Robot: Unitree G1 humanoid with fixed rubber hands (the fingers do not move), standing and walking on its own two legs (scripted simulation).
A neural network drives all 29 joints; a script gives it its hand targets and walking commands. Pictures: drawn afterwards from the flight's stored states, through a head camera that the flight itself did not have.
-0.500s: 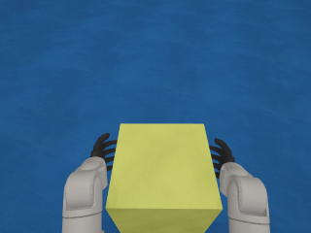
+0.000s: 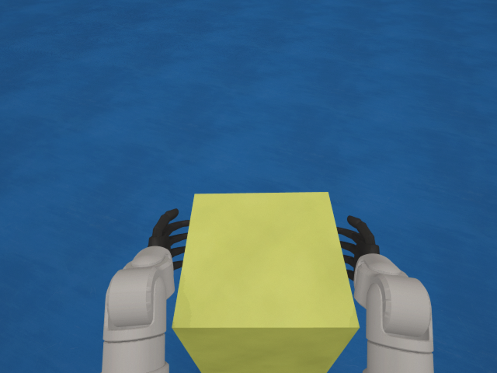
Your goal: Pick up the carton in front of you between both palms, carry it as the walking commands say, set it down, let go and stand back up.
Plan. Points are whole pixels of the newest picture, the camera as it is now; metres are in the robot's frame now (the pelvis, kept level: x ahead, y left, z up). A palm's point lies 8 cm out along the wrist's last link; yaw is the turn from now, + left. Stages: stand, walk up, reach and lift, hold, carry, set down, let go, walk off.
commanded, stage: carry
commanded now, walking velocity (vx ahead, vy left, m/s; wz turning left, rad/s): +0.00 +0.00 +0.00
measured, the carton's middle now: (262, 288) +0.27 +0.00 +0.00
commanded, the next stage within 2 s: hold in 1.84 s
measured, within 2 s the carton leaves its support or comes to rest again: neither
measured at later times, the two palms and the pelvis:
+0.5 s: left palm (149, 277) +0.26 +0.18 +0.03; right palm (339, 282) +0.27 -0.12 +0.03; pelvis -0.01 +0.02 -0.01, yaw +1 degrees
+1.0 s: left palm (145, 299) +0.23 +0.17 +0.03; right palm (346, 306) +0.23 -0.13 +0.03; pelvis -0.06 +0.02 -0.01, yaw +1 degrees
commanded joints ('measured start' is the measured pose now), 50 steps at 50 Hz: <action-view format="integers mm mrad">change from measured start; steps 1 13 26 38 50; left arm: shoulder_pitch -405 -365 -410 -497 -484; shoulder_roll -939 -869 -838 -921 -913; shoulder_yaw -748 -709 -537 -446 -473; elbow -30 71 291 492 438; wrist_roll -407 -316 -156 -92 -119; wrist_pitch -4 -151 -409 -547 -474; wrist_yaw -252 -254 -263 -290 -289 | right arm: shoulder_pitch -451 -417 -470 -559 -552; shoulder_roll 928 852 831 916 910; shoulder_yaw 741 702 541 464 496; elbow -43 38 257 454 401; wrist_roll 411 328 178 113 147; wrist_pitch -32 -190 -446 -582 -510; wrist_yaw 266 273 278 295 297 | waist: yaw -2 -9 -10 -4 -3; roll -25 -56 4 -14 -10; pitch -320 -243 -257 -230 -191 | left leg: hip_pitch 14 -51 20 -58 -120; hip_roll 36 30 84 81 86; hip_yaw -15 -12 -1 -14 -31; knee -27 -94 39 15 -17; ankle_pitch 585 459 592 320 187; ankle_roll -5 0 44 60 68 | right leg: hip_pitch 321 339 199 185 155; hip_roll -114 -122 -116 -127 -130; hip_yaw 109 98 73 95 104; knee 61 46 80 35 -4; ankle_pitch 864 854 503 366 263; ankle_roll -25 -28 -4 9 15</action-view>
